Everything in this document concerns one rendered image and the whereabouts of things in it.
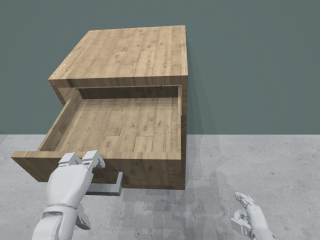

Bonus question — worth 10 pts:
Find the robot left hand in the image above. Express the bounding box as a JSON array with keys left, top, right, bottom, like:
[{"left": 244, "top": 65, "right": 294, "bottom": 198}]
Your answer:
[{"left": 46, "top": 150, "right": 106, "bottom": 230}]

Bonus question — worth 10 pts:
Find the left robot forearm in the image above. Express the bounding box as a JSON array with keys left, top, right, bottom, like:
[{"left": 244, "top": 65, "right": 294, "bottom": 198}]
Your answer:
[{"left": 31, "top": 205, "right": 78, "bottom": 240}]

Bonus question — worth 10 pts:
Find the robot right hand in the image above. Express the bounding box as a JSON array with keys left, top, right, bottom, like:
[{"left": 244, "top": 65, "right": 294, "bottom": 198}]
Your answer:
[{"left": 231, "top": 192, "right": 270, "bottom": 238}]

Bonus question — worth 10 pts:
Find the cabinet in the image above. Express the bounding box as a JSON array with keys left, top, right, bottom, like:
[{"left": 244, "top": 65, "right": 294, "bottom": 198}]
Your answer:
[{"left": 48, "top": 25, "right": 188, "bottom": 190}]

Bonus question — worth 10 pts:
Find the drawer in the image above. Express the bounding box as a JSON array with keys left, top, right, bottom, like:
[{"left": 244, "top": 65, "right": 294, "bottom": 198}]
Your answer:
[{"left": 11, "top": 84, "right": 182, "bottom": 186}]

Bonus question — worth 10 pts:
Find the handle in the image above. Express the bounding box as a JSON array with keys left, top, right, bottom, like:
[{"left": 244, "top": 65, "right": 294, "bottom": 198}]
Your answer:
[{"left": 85, "top": 172, "right": 123, "bottom": 196}]

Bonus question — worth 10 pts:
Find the right robot forearm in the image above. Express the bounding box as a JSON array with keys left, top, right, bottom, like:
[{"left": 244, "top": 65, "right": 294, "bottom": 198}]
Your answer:
[{"left": 251, "top": 227, "right": 277, "bottom": 240}]

